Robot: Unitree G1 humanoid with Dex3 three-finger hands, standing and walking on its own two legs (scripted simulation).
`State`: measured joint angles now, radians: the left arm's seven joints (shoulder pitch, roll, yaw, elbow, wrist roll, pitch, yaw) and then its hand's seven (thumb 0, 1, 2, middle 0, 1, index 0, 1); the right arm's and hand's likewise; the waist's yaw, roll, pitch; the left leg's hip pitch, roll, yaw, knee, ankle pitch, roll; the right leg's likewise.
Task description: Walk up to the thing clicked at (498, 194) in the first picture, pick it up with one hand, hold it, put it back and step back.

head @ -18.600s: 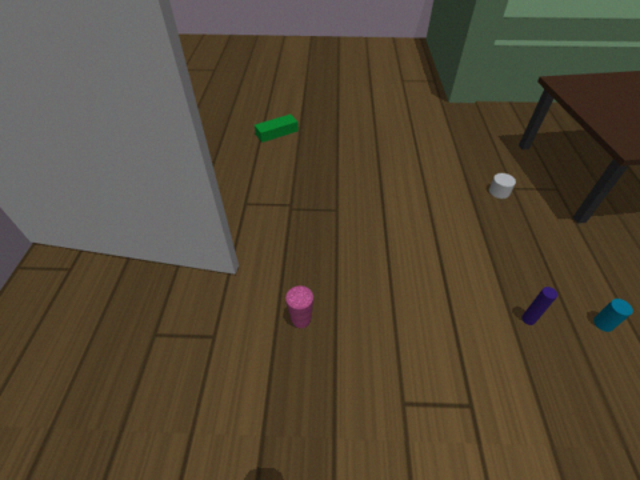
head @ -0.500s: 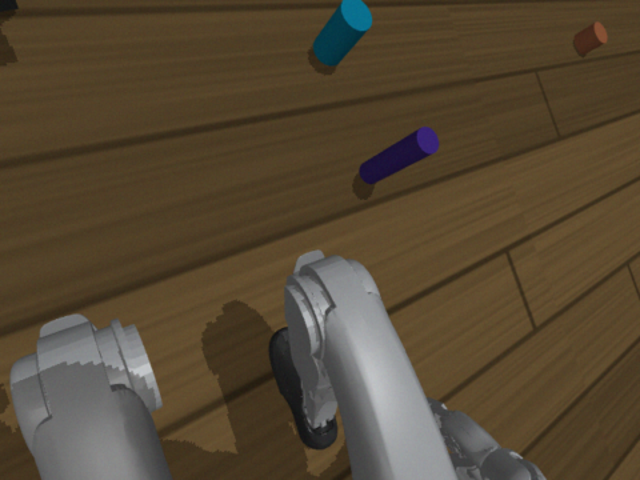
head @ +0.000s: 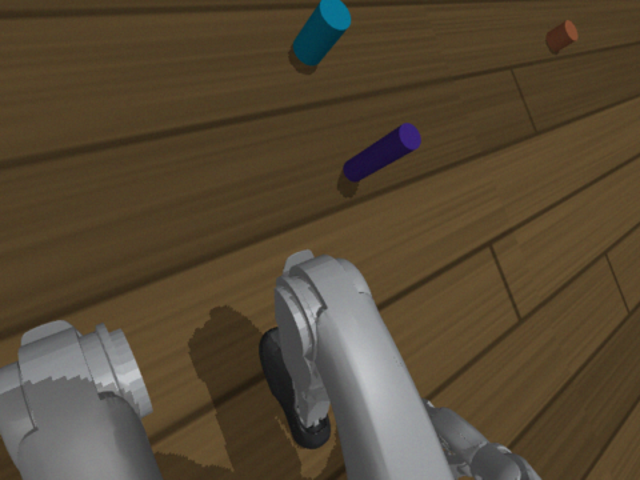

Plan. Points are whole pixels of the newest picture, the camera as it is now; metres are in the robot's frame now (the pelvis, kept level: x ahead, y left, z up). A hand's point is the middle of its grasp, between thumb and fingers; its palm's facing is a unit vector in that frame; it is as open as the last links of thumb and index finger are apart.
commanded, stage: close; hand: left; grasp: from above
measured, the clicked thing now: out of the picture +0.42 +0.37 -0.26
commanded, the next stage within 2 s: settle in 0.94 s
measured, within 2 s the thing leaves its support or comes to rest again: leaves its support in 1.44 s
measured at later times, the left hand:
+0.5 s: hand out of the picture +0.41 +0.36 -0.23, palm faces -0.43 -0.18 -0.88, open 11.7 cm
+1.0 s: hand out of the picture +0.41 +0.36 -0.23, palm faces -0.43 -0.18 -0.89, open 11.7 cm
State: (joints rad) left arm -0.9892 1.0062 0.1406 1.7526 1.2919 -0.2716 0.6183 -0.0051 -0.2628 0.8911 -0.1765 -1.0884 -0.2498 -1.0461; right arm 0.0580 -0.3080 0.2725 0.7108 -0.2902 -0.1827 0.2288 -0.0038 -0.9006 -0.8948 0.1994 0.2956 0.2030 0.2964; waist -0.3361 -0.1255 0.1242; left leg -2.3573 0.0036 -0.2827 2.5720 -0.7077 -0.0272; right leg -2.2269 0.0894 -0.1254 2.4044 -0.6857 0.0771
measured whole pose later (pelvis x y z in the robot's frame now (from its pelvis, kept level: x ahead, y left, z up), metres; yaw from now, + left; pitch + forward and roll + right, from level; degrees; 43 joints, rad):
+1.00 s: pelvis +0.00 +0.00 +0.00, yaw +0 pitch +27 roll -14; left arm -1.00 1.00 0.10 1.73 1.27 -0.28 0.62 0.00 -0.26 0.81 -0.30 -1.00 -0.44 -0.92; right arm 0.06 -0.31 0.29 0.68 -0.29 -0.18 0.23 0.00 -0.91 -0.90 0.20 0.30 0.20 0.30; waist -0.33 -0.13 0.12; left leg -2.35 0.00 -0.29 2.56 -0.71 -0.03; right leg -2.22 0.08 -0.13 2.39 -0.69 0.08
